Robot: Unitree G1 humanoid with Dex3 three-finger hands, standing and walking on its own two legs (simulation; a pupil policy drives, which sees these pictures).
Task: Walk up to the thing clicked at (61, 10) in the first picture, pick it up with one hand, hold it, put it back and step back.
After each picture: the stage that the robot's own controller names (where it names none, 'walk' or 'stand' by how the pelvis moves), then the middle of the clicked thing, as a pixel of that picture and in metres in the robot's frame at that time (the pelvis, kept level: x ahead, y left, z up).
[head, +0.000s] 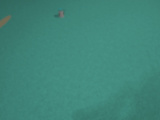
stand; (61, 12) +1.93 +0.36 -0.72
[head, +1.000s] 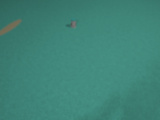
walk; (73, 23) +1.80 +0.19 -0.70
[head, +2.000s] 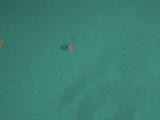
walk; (69, 45) +1.17 +0.17 -0.70
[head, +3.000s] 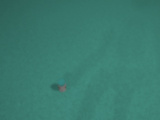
walk; (62, 85) +0.74 +0.18 -0.71
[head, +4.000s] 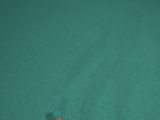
walk; (58, 116) +0.49 +0.20 -0.71
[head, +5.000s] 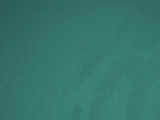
stand; out of the picture +0.40 +0.17 -0.70
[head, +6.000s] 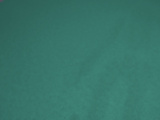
stand; out of the picture +0.36 +0.18 -0.72
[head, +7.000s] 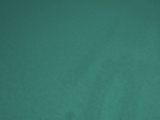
stand; out of the picture +0.38 +0.19 -0.73
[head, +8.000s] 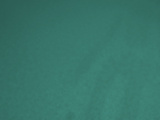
stand; out of the picture +0.36 +0.20 -0.73
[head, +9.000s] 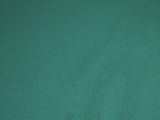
stand; out of the picture +0.36 +0.20 -0.73
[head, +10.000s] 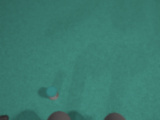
go down; (52, 93) +0.41 +0.19 -0.56
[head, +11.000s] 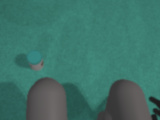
go down; (35, 60) +0.44 +0.23 -0.31
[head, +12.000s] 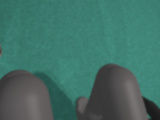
close in; out of the picture +0.43 +0.27 -0.24
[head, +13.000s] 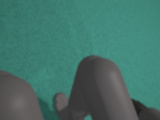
close; out of the picture +0.42 +0.29 -0.21
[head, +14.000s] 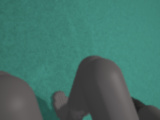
close; out of the picture +0.40 +0.29 -0.22
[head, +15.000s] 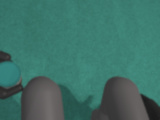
lift; (9, 78) +0.31 +0.26 -0.08
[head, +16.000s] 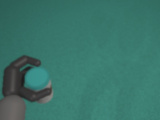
hold; (40, 86) +0.31 +0.16 +0.05
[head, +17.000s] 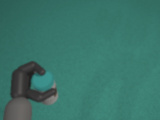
hold; (46, 88) +0.32 +0.15 +0.01
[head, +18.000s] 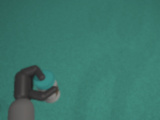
crouch; (47, 87) +0.33 +0.15 -0.03
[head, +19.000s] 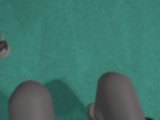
lower; out of the picture +0.45 +0.26 -0.10
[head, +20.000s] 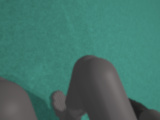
lower; out of the picture +0.41 +0.31 -0.22
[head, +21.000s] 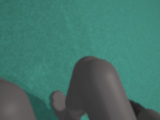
lower; out of the picture +0.41 +0.31 -0.22
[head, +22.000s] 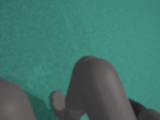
lower; out of the picture +0.41 +0.31 -0.22
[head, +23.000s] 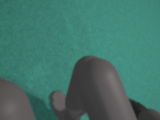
lower; out of the picture +0.41 +0.31 -0.22
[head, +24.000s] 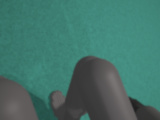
open; out of the picture +0.41 +0.30 -0.22
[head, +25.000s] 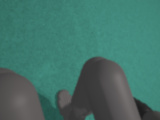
stand; out of the picture +0.40 +0.29 -0.23
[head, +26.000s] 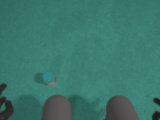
walk; (49, 78) +0.43 +0.21 -0.47
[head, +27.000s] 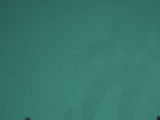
stand; out of the picture +0.37 +0.18 -0.66
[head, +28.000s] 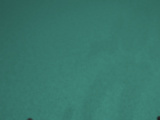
stand; out of the picture +0.38 +0.19 -0.67
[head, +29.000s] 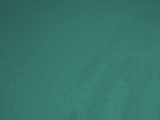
stand; out of the picture +0.39 +0.17 -0.71
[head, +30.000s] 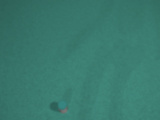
walk; (62, 106) +0.43 +0.14 -0.70
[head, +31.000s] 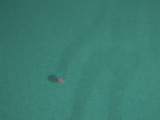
walk; (59, 77) +0.66 +0.21 -0.70
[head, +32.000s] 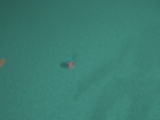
stand; (69, 62) +0.99 +0.24 -0.70
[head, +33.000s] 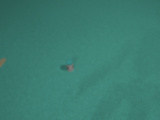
stand; (69, 65) +1.01 +0.20 -0.72
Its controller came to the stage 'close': yes
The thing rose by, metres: 0.72
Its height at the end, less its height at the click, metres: +0.00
